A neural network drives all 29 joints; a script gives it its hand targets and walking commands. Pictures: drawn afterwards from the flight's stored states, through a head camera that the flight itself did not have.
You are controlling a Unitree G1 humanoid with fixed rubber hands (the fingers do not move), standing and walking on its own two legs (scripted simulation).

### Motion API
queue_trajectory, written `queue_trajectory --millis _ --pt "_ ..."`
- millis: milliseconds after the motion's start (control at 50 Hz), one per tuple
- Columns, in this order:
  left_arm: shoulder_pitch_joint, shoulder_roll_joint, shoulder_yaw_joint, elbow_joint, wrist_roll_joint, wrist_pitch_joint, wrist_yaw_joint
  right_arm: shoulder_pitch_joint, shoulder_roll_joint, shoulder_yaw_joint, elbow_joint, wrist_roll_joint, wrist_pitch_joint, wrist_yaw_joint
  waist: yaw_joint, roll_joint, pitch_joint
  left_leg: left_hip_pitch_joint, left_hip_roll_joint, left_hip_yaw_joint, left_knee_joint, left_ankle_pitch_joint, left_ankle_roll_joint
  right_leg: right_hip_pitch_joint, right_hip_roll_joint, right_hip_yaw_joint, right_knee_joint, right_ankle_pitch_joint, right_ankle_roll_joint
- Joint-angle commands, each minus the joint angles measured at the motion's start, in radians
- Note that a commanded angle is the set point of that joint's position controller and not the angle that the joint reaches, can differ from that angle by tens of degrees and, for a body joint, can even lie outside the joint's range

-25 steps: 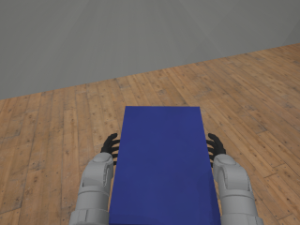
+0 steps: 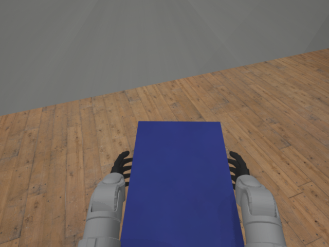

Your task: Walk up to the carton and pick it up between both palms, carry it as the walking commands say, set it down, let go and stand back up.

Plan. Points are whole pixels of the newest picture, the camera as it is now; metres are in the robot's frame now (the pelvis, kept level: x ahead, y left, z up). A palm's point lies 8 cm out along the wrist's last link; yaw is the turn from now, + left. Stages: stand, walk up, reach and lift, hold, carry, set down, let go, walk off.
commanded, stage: hold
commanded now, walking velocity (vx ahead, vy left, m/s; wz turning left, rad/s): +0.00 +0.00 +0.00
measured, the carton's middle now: (178, 195) +0.26 +0.00 -0.03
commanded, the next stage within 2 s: carry in 0.26 s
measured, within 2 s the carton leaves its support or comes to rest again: neither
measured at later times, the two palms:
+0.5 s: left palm (110, 180) +0.25 +0.16 +0.06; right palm (239, 181) +0.26 -0.14 +0.05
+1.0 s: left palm (101, 236) +0.13 +0.15 +0.06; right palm (257, 227) +0.15 -0.15 +0.05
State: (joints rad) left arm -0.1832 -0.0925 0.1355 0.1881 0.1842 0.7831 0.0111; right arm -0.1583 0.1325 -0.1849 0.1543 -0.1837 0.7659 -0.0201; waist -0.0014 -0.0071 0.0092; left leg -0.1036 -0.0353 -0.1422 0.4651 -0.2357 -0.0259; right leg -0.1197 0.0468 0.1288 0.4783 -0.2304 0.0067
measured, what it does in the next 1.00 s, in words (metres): walks backwards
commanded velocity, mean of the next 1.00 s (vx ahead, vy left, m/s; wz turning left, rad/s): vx -0.04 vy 0.00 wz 0.10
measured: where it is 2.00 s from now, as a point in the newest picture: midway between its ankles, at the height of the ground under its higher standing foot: outside the picture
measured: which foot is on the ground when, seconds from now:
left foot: down 0.00-0.90, up 0.92-1.00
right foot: down 0.00-1.00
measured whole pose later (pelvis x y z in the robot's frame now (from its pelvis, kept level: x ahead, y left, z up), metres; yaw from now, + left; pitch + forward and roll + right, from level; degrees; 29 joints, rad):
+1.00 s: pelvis -0.12 -0.02 -0.03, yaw +4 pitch -1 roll +1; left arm -0.20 -0.07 0.07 -0.19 0.08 1.17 0.09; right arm -0.15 0.11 -0.14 -0.23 -0.09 1.14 -0.09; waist 0.03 -0.01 -0.08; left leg -0.52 0.00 -0.02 0.86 -0.38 0.01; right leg -0.52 -0.01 0.02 0.65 -0.11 0.00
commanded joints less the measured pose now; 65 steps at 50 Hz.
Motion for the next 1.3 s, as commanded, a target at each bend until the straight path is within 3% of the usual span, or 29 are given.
queue_trajectory --millis 0,40,100,220,240,320,380,460,500,540,580,680,740,800,820,860,880,920,980,1000,1020,1040,1060,1080,1100,1120,1200,1240,1280 --pt "-0.664 -0.953 -0.628 -0.232 -0.288 -0.044 -0.230 -0.545 0.938 0.644 -0.074 0.260 0.003 0.244 -0.016 0.024 -0.250 0.033 -0.057 0.049 -0.097 0.149 0.022 0.038 0.046 -0.043 -0.101 0.160 0.000" --pt "-0.667 -0.940 -0.643 -0.257 -0.295 -0.054 -0.229 -0.593 0.955 0.673 -0.118 0.274 -0.010 0.245 0.000 -0.017 -0.291 0.040 -0.056 0.053 -0.087 0.152 0.024 0.055 0.047 -0.049 -0.097 0.152 0.007" --pt "-0.630 -0.960 -0.647 -0.264 -0.282 -0.050 -0.224 -0.572 0.942 0.677 -0.141 0.275 -0.010 0.239 -0.007 0.057 -0.328 0.044 -0.067 0.062 -0.080 0.200 0.013 0.084 0.041 -0.046 -0.087 0.226 0.005" --pt "-0.635 -0.950 -0.654 -0.248 -0.280 -0.049 -0.221 -0.564 0.924 0.669 -0.133 0.272 -0.017 0.240 -0.008 0.070 -0.330 0.039 -0.062 0.062 -0.091 0.204 0.004 0.082 0.049 -0.053 -0.089 0.221 0.002" --pt "-0.681 -0.930 -0.679 -0.352 -0.314 -0.048 -0.220 -0.574 0.880 0.664 -0.156 0.290 -0.007 0.239 0.011 0.083 -0.436 -0.009 0.138 0.009 0.045 0.338 0.054 0.002 -0.157 -0.004 0.055 0.375 -0.032" --pt "-0.616 -0.930 -0.696 -0.427 -0.374 0.015 -0.199 -0.690 0.898 0.804 -0.390 0.396 0.046 0.219 0.023 -0.047 -0.483 -0.139 0.130 -0.019 0.204 0.438 0.054 0.012 -0.198 0.032 0.125 0.669 -0.044" --pt "-0.542 -0.877 -0.703 -0.442 -0.393 0.092 -0.176 -0.561 0.858 0.800 -0.364 0.399 0.138 0.196 0.018 -0.099 -0.501 -0.227 0.090 0.009 0.214 0.313 0.036 0.030 -0.235 0.043 0.142 0.810 -0.072" --pt "-0.500 -0.795 -0.701 -0.438 -0.385 0.196 -0.158 -0.491 0.817 0.777 -0.334 0.423 0.249 0.195 0.005 -0.143 -0.462 -0.179 0.057 0.064 0.145 -0.068 0.051 -0.164 -0.271 0.106 0.051 0.322 -0.104" --pt "-0.575 -0.825 -0.761 -0.567 -0.442 0.246 -0.157 -0.527 0.839 0.809 -0.443 0.462 0.286 0.194 0.002 -0.019 -0.449 -0.158 0.114 -0.010 0.071 0.028 0.075 -0.250 -0.197 0.017 0.089 0.069 -0.062" --pt "-0.627 -0.852 -0.777 -0.611 -0.478 0.290 -0.165 -0.522 0.837 0.797 -0.477 0.462 0.325 0.192 0.007 0.154 -0.419 -0.167 0.253 -0.202 -0.038 0.103 0.123 -0.312 -0.077 -0.080 0.198 -0.129 0.003" --pt "-0.634 -0.873 -0.769 -0.612 -0.491 0.329 -0.171 -0.583 0.866 0.795 -0.505 0.485 0.353 0.186 0.015 0.218 -0.393 -0.278 0.257 -0.181 -0.079 -0.019 0.136 -0.220 -0.027 -0.138 0.203 -0.184 0.017" --pt "-0.703 -0.898 -0.784 -0.719 -0.553 0.371 -0.185 -0.615 0.875 0.801 -0.624 0.499 0.396 0.183 0.013 0.131 -0.380 -0.393 0.164 -0.106 -0.142 -0.395 0.096 -0.135 -0.023 -0.121 0.174 -0.153 -0.028" --pt "-0.702 -0.915 -0.779 -0.649 -0.558 0.412 -0.189 -0.562 0.868 0.742 -0.548 0.461 0.428 0.180 0.015 0.288 -0.381 -0.416 0.185 -0.113 -0.207 -0.469 0.104 -0.138 0.001 -0.163 0.273 -0.177 -0.020" --pt "-0.600 -0.872 -0.746 -0.611 -0.517 0.420 -0.188 -0.505 0.849 0.722 -0.509 0.443 0.441 0.185 0.025 0.181 -0.396 -0.466 0.136 -0.008 -0.106 -0.535 0.090 -0.119 -0.002 -0.141 0.183 -0.242 -0.028" --pt "-0.593 -0.882 -0.733 -0.583 -0.508 0.421 -0.189 -0.522 0.841 0.716 -0.509 0.436 0.445 0.188 0.026 0.090 -0.344 -0.476 0.080 0.062 0.003 -0.489 0.065 -0.204 -0.067 -0.030 0.047 -0.336 -0.045" --pt "-0.628 -0.892 -0.744 -0.605 -0.511 0.424 -0.186 -0.558 0.883 0.743 -0.525 0.472 0.452 0.192 0.013 -0.201 -0.329 -0.281 -0.033 0.173 0.485 -0.245 0.017 -0.468 -0.336 0.350 -0.323 -0.655 -0.133" --pt "-0.619 -0.907 -0.745 -0.579 -0.519 0.430 -0.188 -0.553 0.891 0.758 -0.504 0.476 0.457 0.192 -0.003 -0.193 -0.355 -0.176 0.001 0.172 0.566 -0.178 0.034 -0.543 -0.363 0.332 -0.371 -0.656 -0.119" --pt "-0.633 -0.898 -0.720 -0.594 -0.511 0.436 -0.190 -0.602 0.913 0.785 -0.516 0.494 0.455 0.181 -0.009 -0.172 -0.402 -0.153 0.013 0.197 0.448 -0.152 0.062 -0.458 -0.288 0.155 -0.320 -0.493 -0.044" --pt "-0.605 -0.903 -0.710 -0.600 -0.510 0.431 -0.191 -0.577 0.908 0.790 -0.518 0.494 0.443 0.177 -0.011 -0.273 -0.455 -0.120 0.002 0.236 0.243 -0.232 0.096 -0.355 -0.251 0.015 -0.251 -0.414 -0.032" --pt "-0.612 -0.927 -0.710 -0.602 -0.511 0.423 -0.191 -0.650 0.907 0.817 -0.574 0.515 0.434 0.177 -0.005 -0.244 -0.451 -0.153 0.010 0.209 0.122 -0.266 0.101 -0.274 -0.251 0.048 -0.209 -0.385 -0.052" --pt "-0.601 -0.925 -0.697 -0.602 -0.493 0.420 -0.187 -0.702 0.928 0.837 -0.600 0.541 0.438 0.181 -0.006 -0.226 -0.467 -0.168 0.042 0.155 0.011 -0.283 0.103 -0.229 -0.225 0.010 -0.118 -0.319 -0.054" --pt "-0.567 -0.925 -0.683 -0.559 -0.480 0.418 -0.184 -0.699 0.924 0.838 -0.580 0.545 0.440 0.182 -0.010 -0.116 -0.465 -0.167 0.119 0.003 -0.148 -0.371 0.120 -0.219 -0.181 -0.020 -0.011 -0.251 -0.032" --pt "-0.547 -0.893 -0.614 -0.496 -0.434 0.395 -0.187 -0.662 0.887 0.794 -0.517 0.494 0.421 0.190 -0.010 0.033 -0.423 -0.211 0.305 -0.263 -0.224 -0.393 0.164 -0.310 -0.094 -0.115 0.122 -0.139 0.015" --pt "-0.592 -0.880 -0.580 -0.480 -0.428 0.378 -0.191 -0.669 0.874 0.771 -0.475 0.473 0.397 0.191 -0.003 0.094 -0.355 -0.426 0.332 -0.296 -0.244 -0.617 0.242 -0.254 -0.059 -0.160 0.305 -0.109 0.028" --pt "-0.572 -0.830 -0.479 -0.310 -0.325 0.321 -0.194 -0.614 0.847 0.622 -0.224 0.360 0.345 0.198 0.010 0.106 -0.315 -0.586 0.316 -0.248 -0.262 -0.657 0.232 -0.150 -0.062 -0.149 0.410 -0.065 0.021" --pt "-0.666 -0.925 -0.682 -0.643 -0.484 0.331 -0.187 -0.705 0.920 0.795 -0.553 0.512 0.360 0.196 0.019 0.118 -0.329 -0.606 0.279 -0.149 -0.257 -0.576 0.194 -0.107 -0.057 -0.157 0.426 -0.044 0.005" --pt "-0.653 -0.907 -0.697 -0.665 -0.478 0.360 -0.161 -0.638 0.941 0.809 -0.488 0.526 0.400 0.194 0.018 0.055 -0.400 -0.331 0.177 0.065 -0.021 -0.197 0.116 -0.131 -0.085 -0.118 0.082 0.070 -0.035" --pt "-0.596 -0.872 -0.703 -0.634 -0.462 0.399 -0.157 -0.500 0.919 0.771 -0.414 0.491 0.429 0.182 -0.007 -0.066 -0.441 -0.267 0.101 0.115 0.150 -0.085 0.067 -0.125 -0.282 0.130 -0.070 0.247 -0.067" --pt "-0.613 -0.851 -0.720 -0.617 -0.472 0.419 -0.164 -0.464 0.884 0.744 -0.377 0.459 0.438 0.174 -0.012 0.029 -0.436 -0.184 0.116 0.091 0.046 0.027 0.063 -0.203 -0.255 0.044 -0.026 0.113 -0.076"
